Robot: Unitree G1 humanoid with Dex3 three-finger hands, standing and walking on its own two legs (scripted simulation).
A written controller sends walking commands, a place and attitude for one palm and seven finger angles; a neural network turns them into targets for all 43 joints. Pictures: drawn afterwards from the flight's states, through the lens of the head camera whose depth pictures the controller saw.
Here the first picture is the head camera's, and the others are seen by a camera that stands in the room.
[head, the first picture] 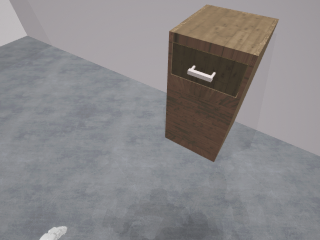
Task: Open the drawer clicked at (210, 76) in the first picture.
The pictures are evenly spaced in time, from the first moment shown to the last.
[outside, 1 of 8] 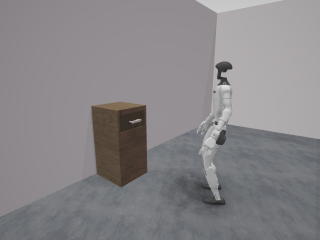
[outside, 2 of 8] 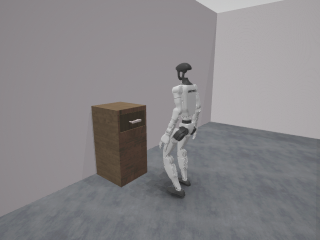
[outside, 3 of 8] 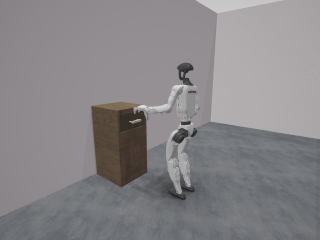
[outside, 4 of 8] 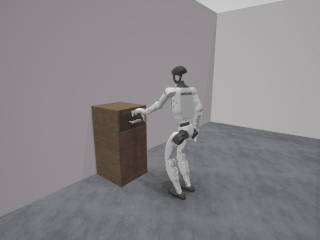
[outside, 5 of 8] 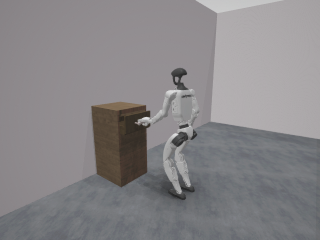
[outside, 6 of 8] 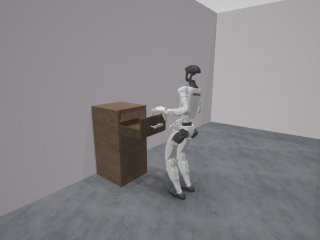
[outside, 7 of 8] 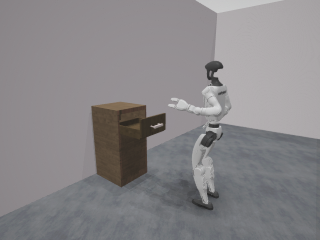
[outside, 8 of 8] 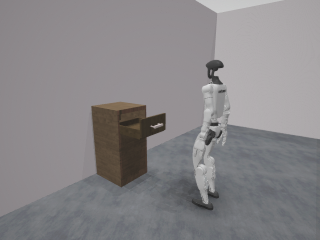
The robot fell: no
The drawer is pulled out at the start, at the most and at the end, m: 0.00 0.30 0.30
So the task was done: yes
